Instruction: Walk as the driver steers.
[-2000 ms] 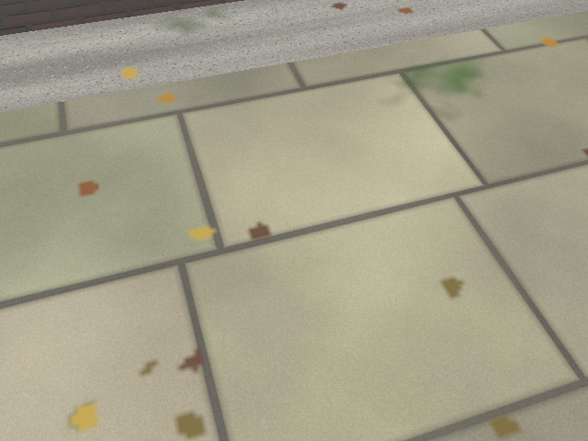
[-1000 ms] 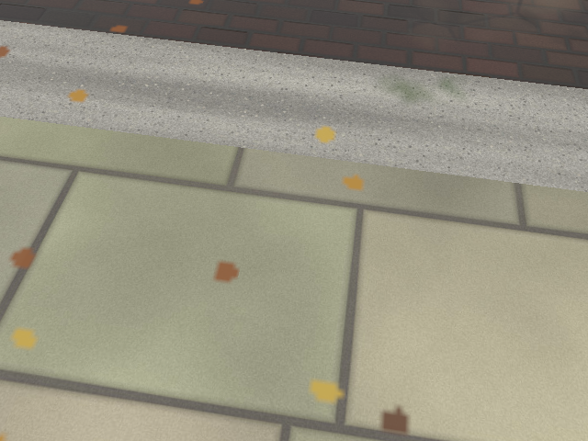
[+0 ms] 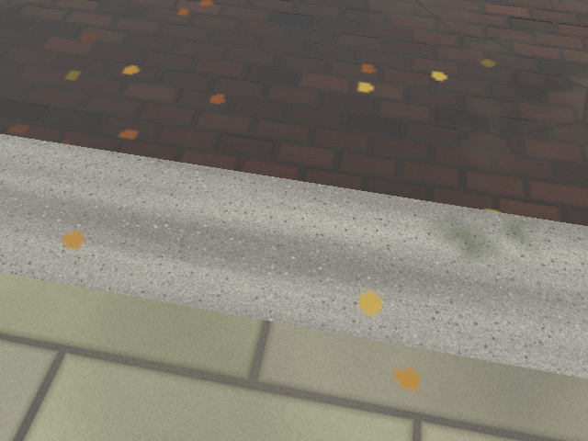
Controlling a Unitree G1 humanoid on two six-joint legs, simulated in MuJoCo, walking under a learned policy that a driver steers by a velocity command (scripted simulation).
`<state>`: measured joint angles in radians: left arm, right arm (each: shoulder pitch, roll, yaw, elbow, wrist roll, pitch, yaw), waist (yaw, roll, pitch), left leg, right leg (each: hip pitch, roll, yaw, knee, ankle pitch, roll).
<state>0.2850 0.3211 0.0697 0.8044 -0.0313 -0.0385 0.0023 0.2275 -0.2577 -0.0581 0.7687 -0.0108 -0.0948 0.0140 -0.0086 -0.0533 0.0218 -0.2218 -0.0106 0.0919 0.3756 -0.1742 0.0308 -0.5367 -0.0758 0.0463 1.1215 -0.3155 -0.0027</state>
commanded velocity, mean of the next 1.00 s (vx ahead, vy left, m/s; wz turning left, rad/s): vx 0.50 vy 0.00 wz -0.46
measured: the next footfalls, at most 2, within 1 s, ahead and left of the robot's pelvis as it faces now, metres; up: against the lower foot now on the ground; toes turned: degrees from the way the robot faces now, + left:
right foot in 0.32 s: +0.32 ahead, -0.17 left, +0.00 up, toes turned -15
left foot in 0.82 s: +0.65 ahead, -0.07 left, +0.00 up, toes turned -29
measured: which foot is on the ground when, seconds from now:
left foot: down 0.00-0.34, up 0.36-0.80, down 0.82-1.00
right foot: up 0.00-0.30, down 0.32-0.84, up 0.86-1.00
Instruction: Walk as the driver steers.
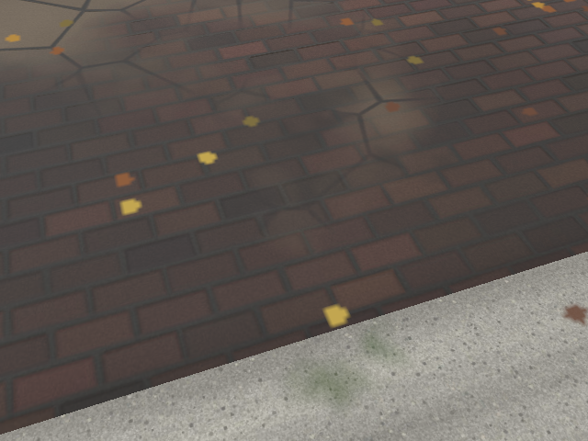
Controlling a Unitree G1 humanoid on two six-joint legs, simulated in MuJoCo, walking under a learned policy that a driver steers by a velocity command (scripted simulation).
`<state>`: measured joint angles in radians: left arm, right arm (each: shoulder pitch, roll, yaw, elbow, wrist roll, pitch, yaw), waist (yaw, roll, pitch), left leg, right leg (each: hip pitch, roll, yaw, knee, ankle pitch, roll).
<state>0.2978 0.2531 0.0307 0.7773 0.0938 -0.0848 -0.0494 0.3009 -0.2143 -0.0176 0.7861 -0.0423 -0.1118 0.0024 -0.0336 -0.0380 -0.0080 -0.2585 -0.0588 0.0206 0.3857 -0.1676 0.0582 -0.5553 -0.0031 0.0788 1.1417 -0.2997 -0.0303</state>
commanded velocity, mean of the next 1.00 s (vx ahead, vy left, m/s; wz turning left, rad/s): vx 0.50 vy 0.00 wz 0.38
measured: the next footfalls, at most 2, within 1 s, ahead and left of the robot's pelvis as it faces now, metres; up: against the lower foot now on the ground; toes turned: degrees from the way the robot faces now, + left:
right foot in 0.30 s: +0.34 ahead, -0.14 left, +0.00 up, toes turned +2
left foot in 0.82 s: +0.57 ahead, +0.19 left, +0.00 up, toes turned +22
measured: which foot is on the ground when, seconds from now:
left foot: down 0.00-0.32, up 0.34-0.80, down 0.82-1.00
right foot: up 0.00-0.28, down 0.30-0.82, up 0.84-1.00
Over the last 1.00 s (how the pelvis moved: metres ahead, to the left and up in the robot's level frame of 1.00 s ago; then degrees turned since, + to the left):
0.55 -0.12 0.00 -29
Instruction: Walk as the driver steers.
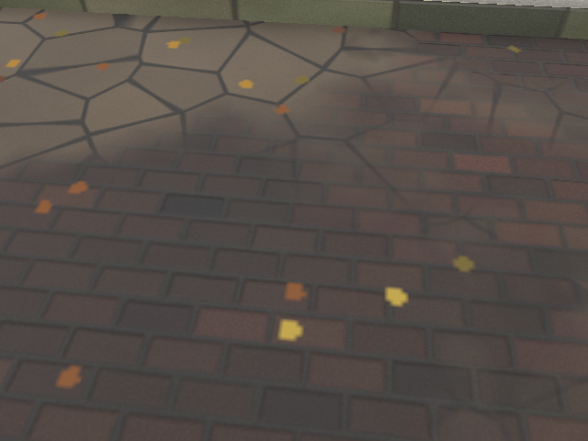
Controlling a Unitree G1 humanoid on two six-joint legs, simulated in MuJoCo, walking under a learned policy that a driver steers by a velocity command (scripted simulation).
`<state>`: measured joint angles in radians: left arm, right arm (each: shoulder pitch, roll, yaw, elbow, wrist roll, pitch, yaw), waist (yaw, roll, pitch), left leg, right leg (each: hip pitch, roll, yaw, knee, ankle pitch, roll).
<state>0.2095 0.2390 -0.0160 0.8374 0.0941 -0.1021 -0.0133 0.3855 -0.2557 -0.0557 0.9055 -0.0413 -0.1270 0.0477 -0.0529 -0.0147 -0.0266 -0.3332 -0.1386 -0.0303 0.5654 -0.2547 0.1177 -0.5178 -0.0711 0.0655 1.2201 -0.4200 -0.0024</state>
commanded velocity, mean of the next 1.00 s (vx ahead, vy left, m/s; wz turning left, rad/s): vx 0.50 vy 0.00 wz -0.16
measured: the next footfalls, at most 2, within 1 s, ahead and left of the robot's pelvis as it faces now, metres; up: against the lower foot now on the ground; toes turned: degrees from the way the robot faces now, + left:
right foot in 0.34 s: +0.38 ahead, -0.14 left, -0.15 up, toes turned +6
left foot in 0.74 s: +0.62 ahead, +0.08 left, -0.15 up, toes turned -10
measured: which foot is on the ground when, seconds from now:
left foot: down 0.00-0.34, up 0.36-0.72, down 0.74-1.00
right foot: up 0.00-0.32, down 0.34-0.74, up 0.76-1.00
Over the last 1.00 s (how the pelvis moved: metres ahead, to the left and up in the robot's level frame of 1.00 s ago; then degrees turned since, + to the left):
0.54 0.10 -0.02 28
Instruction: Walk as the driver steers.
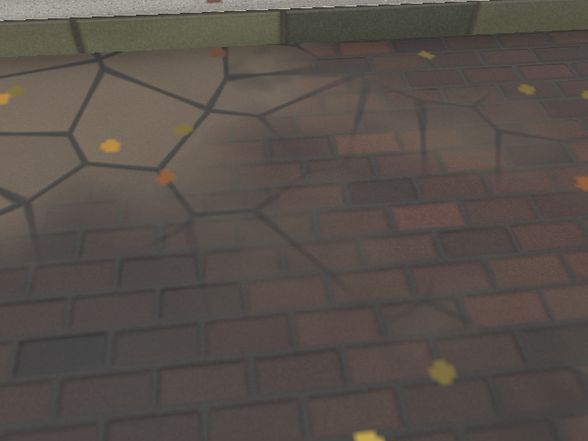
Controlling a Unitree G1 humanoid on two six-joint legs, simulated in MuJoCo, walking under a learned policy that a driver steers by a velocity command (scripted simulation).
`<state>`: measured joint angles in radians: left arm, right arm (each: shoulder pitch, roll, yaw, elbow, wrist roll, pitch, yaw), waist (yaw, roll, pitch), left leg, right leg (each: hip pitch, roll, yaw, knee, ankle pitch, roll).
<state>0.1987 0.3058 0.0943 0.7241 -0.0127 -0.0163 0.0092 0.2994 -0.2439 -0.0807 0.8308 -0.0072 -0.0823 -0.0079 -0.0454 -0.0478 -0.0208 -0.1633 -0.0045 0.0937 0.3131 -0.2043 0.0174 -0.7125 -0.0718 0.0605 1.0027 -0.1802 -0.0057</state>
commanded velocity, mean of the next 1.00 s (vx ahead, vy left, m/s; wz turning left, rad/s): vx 0.35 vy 0.00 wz -0.39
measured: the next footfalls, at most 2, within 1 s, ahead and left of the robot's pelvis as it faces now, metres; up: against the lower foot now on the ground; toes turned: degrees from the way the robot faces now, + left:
right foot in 0.24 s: +0.28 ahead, -0.17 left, +0.00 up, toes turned -11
left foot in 0.72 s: +0.60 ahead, -0.03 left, +0.00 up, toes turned -16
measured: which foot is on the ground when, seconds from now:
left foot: down 0.00-0.24, up 0.26-0.70, down 0.72-1.00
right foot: up 0.00-0.22, down 0.24-0.72, up 0.74-1.00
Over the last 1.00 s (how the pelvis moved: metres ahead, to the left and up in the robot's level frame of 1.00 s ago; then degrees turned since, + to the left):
0.58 -0.03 -0.13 -15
